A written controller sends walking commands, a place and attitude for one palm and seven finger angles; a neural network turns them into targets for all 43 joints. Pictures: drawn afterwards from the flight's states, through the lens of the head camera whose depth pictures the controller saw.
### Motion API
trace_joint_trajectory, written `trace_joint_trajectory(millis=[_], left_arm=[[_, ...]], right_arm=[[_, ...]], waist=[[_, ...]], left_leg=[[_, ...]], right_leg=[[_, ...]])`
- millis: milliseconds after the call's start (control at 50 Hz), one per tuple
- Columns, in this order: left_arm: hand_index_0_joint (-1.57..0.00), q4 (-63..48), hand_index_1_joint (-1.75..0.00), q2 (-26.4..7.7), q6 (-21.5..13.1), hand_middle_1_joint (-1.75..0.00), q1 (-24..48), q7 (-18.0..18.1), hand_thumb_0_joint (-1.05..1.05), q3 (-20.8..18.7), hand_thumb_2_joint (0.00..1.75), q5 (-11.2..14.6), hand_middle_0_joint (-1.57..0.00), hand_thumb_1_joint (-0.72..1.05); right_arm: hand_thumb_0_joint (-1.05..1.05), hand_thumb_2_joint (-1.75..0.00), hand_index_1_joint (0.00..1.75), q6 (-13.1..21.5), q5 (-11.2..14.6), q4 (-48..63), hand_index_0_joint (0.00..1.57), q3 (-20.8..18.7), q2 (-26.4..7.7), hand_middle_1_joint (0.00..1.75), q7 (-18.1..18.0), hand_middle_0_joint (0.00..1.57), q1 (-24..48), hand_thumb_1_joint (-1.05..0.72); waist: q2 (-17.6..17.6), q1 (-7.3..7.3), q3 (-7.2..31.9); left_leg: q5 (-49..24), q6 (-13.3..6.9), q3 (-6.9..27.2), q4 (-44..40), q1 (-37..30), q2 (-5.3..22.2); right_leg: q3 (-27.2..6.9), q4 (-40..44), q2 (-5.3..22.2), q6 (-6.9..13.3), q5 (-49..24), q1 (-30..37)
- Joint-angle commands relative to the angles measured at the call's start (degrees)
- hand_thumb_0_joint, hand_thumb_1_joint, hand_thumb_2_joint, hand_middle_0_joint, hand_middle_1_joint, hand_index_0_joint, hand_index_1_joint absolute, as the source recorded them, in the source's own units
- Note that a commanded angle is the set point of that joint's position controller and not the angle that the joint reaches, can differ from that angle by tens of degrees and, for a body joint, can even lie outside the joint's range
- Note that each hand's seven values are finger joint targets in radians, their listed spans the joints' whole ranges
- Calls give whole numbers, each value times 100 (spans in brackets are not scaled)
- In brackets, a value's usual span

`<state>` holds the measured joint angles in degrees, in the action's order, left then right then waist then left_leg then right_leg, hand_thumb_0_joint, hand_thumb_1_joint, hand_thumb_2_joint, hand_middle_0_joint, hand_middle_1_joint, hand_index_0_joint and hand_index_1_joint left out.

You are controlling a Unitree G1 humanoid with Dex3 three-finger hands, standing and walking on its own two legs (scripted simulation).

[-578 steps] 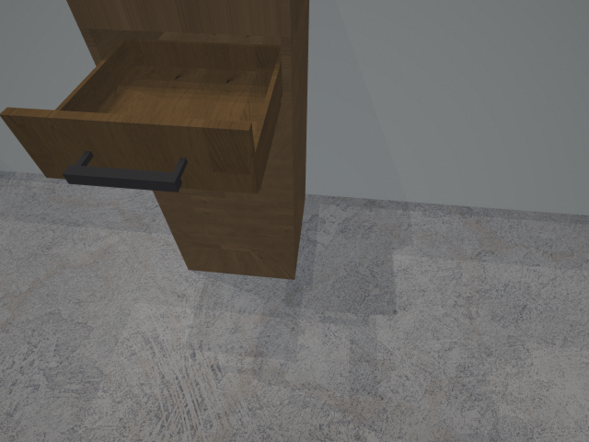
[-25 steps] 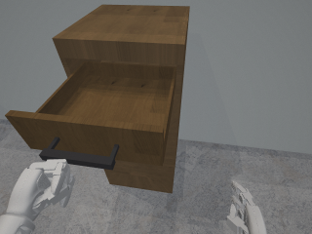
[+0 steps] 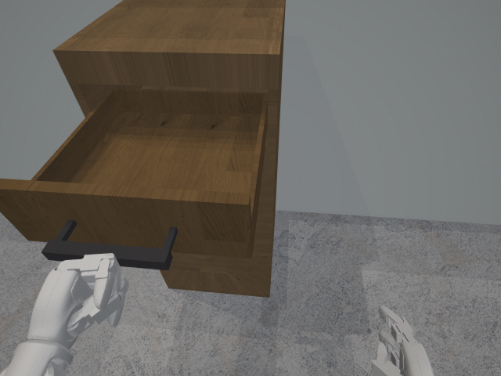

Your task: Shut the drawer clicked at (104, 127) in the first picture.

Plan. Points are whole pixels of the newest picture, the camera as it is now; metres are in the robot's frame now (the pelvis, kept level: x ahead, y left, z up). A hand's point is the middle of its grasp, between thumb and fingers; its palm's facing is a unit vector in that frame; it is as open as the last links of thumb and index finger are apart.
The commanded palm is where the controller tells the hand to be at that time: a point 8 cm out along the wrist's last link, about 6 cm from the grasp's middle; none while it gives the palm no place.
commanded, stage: bring the fist close to the handle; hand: left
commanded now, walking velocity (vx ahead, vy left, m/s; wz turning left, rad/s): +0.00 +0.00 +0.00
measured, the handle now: (114, 242) +0.28 +0.22 +0.11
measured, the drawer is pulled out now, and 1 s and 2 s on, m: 0.30 0.24 0.12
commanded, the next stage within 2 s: push the drawer shut in 0.18 s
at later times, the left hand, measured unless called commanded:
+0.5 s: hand (118, 295) +0.20 +0.18 +0.11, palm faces +0.01 -1.00 -0.09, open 3.2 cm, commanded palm +0.18 +0.24 +0.11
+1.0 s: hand (130, 256) +0.26 +0.19 +0.11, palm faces -0.02 -1.00 -0.07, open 3.0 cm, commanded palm +0.25 +0.24 +0.11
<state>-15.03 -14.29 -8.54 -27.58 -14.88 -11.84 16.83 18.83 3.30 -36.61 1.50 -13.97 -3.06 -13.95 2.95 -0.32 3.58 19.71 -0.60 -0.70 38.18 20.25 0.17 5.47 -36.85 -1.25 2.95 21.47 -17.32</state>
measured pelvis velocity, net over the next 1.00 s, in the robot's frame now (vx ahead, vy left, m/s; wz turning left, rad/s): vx -0.01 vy -0.01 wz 0.01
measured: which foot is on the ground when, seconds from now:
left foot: down 0.00-1.00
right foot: down 0.00-1.00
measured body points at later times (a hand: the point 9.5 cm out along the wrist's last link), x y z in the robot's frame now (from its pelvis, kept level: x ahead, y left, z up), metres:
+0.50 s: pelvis +0.00 -0.01 +0.00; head -0.01 -0.03 +0.45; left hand +0.19 +0.24 +0.12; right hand +0.19 -0.24 -0.07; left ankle +0.00 +0.11 -0.72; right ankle -0.02 -0.08 -0.72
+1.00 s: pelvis -0.01 -0.01 +0.00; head -0.01 -0.03 +0.45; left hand +0.25 +0.24 +0.12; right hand +0.16 -0.24 -0.08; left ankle +0.00 +0.11 -0.72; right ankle -0.02 -0.08 -0.72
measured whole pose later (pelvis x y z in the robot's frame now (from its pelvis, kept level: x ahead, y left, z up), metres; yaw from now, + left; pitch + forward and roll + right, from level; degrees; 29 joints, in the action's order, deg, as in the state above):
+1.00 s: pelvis -0.01 -0.01 +0.00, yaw +1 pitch +1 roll +0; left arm 5.6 -16.7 -8.2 -4.7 -17.2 -12.0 17.0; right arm 15.4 4.0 -38.4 2.7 -15.4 -4.7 -12.3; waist 3.2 -0.6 1.3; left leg 17.5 0.0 0.2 36.1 19.5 0.1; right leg 6.3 -35.4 -1.3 3.6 19.9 -16.6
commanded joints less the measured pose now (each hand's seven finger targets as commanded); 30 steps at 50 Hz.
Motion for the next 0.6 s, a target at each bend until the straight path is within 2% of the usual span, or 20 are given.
trace_joint_trajectory(millis=[0, 20, 40, 80, 120, 140, 180, 220, 260, 300, 380, 400, 420, 440, 460, 520, 540, 560, 580], left_arm=[[-140, -1144, -160, -771, -338, -160, 364, -19, 0, -587, 90, 167, -140, 90], [-140, -1146, -160, -849, -359, -160, 392, 3, 0, -682, 90, 152, -140, 90], [-140, -1087, -160, -777, -362, -160, 323, -18, 0, -629, 90, 147, -140, 90], [-140, -1218, -160, -761, -404, -160, 407, -69, 0, -572, 90, 182, -140, 90], [-140, -1143, -160, -857, -422, -160, 445, -66, 0, -673, 90, 175, -140, 90], [-140, -1094, -160, -805, -430, -160, 411, -89, 0, -642, 90, 192, -140, 90], [-140, -1070, -160, -885, -439, -160, 330, -141, 0, -757, 90, 224, -140, 90], [-140, -1114, -160, -848, -445, -160, 319, -162, 0, -707, 90, 218, -140, 90], [-140, -1094, -160, -807, -439, -160, 383, -183, 0, -651, 90, 241, -140, 90], [-140, -1094, -160, -811, -455, -160, 666, -194, 0, -590, 90, 245, -140, 90], [-140, -981, -160, -874, -482, -160, 940, -159, 0, -620, 90, 221, -140, 90], [-140, -865, -160, -836, -457, -160, 922, -163, 0, -589, 90, 222, -140, 90], [-140, -783, -160, -886, -452, -160, 1077, -139, 0, -597, 90, 186, -140, 90], [-140, -704, -160, -858, -431, -160, 1198, -145, 0, -541, 90, 178, -140, 90], [-140, -731, -160, -821, -431, -160, 1477, -160, 0, -426, 90, 185, -140, 90], [-140, -616, -160, -976, -437, -160, 2024, -110, 0, -470, 90, 155, -140, 90], [-140, -495, -160, -904, -420, -160, 2108, -122, 0, -412, 90, 158, -140, 90], [-140, -421, -160, -985, -422, -160, 2272, -146, 0, -438, 90, 152, -140, 90], [-140, -387, -160, -916, -420, -160, 2403, -179, 0, -360, 90, 168, -140, 90]], right_arm=[[0, -90, 30, 369, 19, 1012, 20, -254, -671, 30, -35, 20, 752, -90], [0, -90, 30, 345, 1, 962, 20, -260, -681, 30, -50, 20, 786, -90], [0, -90, 30, 322, -1, 971, 20, -267, -672, 30, -50, 20, 721, -90], [0, -90, 30, 361, 16, 1024, 20, -256, -667, 30, -35, 20, 728, -90], [0, -90, 30, 347, 5, 954, 20, -251, -689, 30, -48, 20, 764, -90], [0, -90, 30, 336, 6, 967, 20, -258, -676, 30, -45, 20, 710, -90], [0, -90, 30, 348, 24, 994, 20, -267, -678, 30, -49, 20, 732, -90], [0, -90, 30, 345, 21, 966, 20, -243, -671, 30, -38, 20, 785, -90], [0, -90, 30, 334, 30, 994, 20, -256, -670, 30, -44, 20, 746, -90], [0, -90, 30, 344, 26, 987, 20, -234, -702, 30, -53, 20, 726, -90], [0, -90, 30, 322, 9, 938, 20, -241, -731, 30, -66, 20, 682, -90], [0, -90, 30, 313, 10, 955, 20, -229, -729, 30, -68, 20, 697, -90], [0, -90, 30, 273, 0, 885, 20, -226, -756, 30, -75, 20, 734, -90], [0, -90, 30, 241, -2, 896, 20, -218, -756, 30, -76, 20, 695, -90], [0, -90, 30, 232, 10, 910, 20, -203, -767, 30, -89, 20, 727, -90], [0, -90, 30, 216, 12, 838, 20, -191, -802, 30, -145, 20, 746, -90], [0, -90, 30, 193, 1, 826, 20, -189, -795, 30, -154, 20, 695, -90], [0, -90, 30, 184, 20, 805, 20, -199, -810, 30, -164, 20, 703, -90], [0, -90, 30, 192, 23, 811, 20, -185, -800, 30, -169, 20, 721, -90]], waist=[[-188, -65, 422], [-232, -69, 376], [-265, -69, 371], [-140, -42, 526], [-150, -42, 434], [-260, -35, 425], [-226, -63, 586], [-14, -64, 480], [-133, -29, 424], [-159, 39, 358], [-129, 41, 460], [-266, 25, 410], [-156, 44, 312], [-187, 49, 283], [-94, 107, 219], [-93, 136, 262], [-244, 148, 332], [-187, 164, 388], [-184, 180, 405]], left_leg=[[-1107, -115, 206, -446, -339, -41], [-1099, -123, 213, -440, -332, -34], [-1125, -121, 193, -450, -332, -46], [-1176, -126, 180, -393, -401, -52], [-1153, -131, 201, -382, -358, -52], [-1145, -130, 198, -393, -349, -59], [-1203, -129, 177, -357, -358, -66], [-1241, -126, 186, -353, -370, -65], [-1173, -124, 187, -369, -356, -67], [-1131, -136, 205, -361, -367, -66], [-1102, -140, 202, -361, -422, -71], [-1082, -142, 212, -375, -374, -72], [-1051, -147, 205, -365, -366, -69], [-970, -142, 204, -418, -342, -74], [-878, -144, 213, -421, -361, -72], [-735, -162, 257, -436, -412, -62], [-770, -169, 258, -447, -424, -75], [-789, -162, 252, -441, -465, -68], [-803, -166, 256, -448, -502, -71]], right_leg=[[-300, 682, 134, -272, -1386, -178], [-310, 720, 135, -270, -1361, -181], [-311, 708, 122, -272, -1390, -189], [-338, 677, 153, -287, -1502, -155], [-349, 705, 146, -280, -1463, -165], [-354, 708, 144, -292, -1467, -186], [-415, 705, 174, -306, -1589, -80], [-387, 708, 168, -282, -1652, -97], [-388, 724, 161, -301, -1581, -165], [-376, 721, 160, -309, -1527, -219], [-412, 743, 174, -312, -1464, -184], [-408, 749, 177, -318, -1460, -185], [-441, 800, 187, -310, -1403, -208], [-424, 805, 174, -310, -1265, -246], [-444, 834, 180, -311, -1135, -307], [-487, 902, 188, -307, -856, -318], [-489, 894, 188, -318, -899, -295], [-505, 890, 192, -316, -921, -264], [-486, 882, 202, -321, -971, -264]])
